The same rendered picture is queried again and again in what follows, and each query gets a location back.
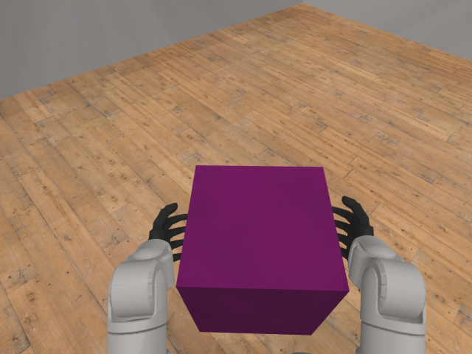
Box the left robot forearm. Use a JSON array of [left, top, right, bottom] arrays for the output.
[[107, 239, 175, 354]]

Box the right robot hand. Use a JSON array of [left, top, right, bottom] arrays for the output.
[[332, 196, 374, 262]]

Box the right robot forearm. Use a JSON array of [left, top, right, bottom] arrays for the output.
[[348, 235, 426, 354]]

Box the carton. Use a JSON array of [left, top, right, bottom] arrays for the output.
[[176, 165, 350, 336]]

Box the left robot hand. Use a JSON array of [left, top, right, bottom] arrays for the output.
[[148, 203, 188, 262]]

